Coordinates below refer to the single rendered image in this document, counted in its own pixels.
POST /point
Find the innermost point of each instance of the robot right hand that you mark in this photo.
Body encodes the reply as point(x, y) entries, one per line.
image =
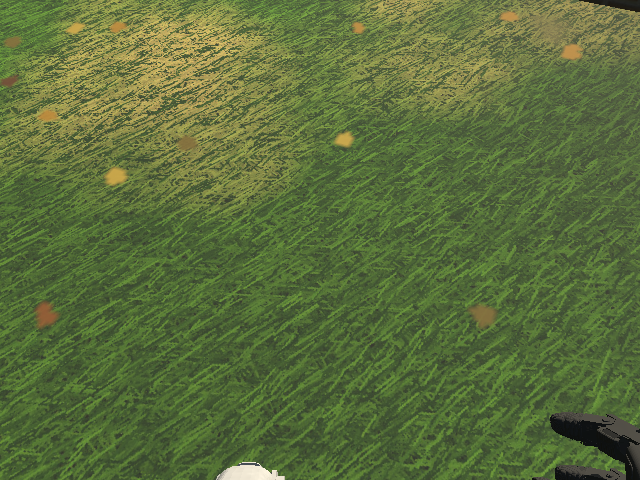
point(612, 435)

